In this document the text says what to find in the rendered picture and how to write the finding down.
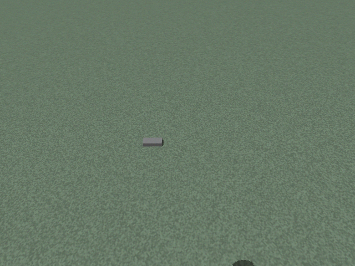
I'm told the small box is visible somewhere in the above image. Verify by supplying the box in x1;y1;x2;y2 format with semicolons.
143;137;163;146

